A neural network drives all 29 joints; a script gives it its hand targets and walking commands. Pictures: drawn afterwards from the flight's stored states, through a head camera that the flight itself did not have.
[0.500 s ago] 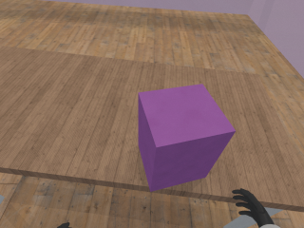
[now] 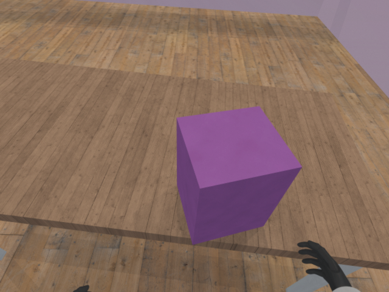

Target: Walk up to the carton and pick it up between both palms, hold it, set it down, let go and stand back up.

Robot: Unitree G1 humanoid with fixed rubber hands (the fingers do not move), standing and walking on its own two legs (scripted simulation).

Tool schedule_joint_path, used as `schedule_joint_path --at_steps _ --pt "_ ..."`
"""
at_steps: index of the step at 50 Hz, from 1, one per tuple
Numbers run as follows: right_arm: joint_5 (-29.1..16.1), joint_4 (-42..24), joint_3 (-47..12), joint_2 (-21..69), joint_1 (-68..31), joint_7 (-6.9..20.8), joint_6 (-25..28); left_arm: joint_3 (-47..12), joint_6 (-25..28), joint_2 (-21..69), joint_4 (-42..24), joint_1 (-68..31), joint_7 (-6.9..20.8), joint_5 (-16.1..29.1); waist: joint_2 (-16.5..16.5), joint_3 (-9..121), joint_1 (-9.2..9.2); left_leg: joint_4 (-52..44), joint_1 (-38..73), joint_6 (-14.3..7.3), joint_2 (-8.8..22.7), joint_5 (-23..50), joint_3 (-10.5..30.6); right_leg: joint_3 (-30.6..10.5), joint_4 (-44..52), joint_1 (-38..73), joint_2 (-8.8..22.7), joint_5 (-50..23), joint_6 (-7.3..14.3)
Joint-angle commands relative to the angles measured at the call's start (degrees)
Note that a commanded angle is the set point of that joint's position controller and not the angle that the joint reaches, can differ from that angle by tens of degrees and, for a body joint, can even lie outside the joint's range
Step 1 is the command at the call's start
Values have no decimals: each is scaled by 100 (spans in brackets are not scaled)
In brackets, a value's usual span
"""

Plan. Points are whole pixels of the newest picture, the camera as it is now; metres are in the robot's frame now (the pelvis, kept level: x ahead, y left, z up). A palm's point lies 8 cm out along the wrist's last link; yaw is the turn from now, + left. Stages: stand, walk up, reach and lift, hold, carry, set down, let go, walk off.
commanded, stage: stand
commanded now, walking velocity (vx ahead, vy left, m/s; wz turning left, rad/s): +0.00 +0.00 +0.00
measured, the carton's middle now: (224, 177) +0.37 -0.05 +0.02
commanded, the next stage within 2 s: none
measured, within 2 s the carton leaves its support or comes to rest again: neither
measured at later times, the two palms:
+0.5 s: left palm out of the picture +0.09 +0.27 -0.11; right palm (335, 281) +0.18 -0.27 -0.04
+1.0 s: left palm out of the picture +0.08 +0.27 -0.11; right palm (335, 281) +0.18 -0.27 -0.04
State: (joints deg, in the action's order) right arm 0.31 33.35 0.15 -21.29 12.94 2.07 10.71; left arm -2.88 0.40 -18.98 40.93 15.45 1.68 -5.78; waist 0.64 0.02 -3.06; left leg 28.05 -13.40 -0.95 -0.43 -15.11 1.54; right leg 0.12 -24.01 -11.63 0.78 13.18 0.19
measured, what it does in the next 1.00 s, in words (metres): stands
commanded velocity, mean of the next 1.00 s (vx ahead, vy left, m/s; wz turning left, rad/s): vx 0.00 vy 0.00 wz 0.00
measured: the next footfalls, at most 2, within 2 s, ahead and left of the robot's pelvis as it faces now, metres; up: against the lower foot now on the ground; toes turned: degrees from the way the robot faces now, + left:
none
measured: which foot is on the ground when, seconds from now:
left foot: down 0.00-1.00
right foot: down 0.00-1.00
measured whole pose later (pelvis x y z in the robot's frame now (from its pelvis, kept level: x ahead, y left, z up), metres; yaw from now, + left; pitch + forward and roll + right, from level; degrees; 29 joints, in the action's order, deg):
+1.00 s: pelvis +0.00 +0.00 +0.00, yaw +0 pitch +0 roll -1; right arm 0.3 32.9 0.1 -21.7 12.9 2.0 11.0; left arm -2.9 0.0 -19.0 40.9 15.4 1.8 -5.8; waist 0.4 -0.5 -3.1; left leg 28.0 -13.4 -0.9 -0.4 -15.1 1.4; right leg 0.1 -24.0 -11.7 0.9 13.2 0.2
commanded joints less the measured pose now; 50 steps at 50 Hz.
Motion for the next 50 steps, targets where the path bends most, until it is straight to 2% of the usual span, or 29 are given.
schedule_joint_path --at_steps 1,50 --pt "135 139 362 -1201 -664 -320 -681 650 94 -1172 116 -423 67 655 -1440 -628 252 -1331 -550 41 734 -1119 896 -117 -189 -432 438 205 228" --pt "154 116 369 -1224 -702 -338 -675 670 49 -1175 73 -431 82 653 -1483 -666 235 -1445 -627 117 772 -1321 937 -68 -293 -458 427 280 217"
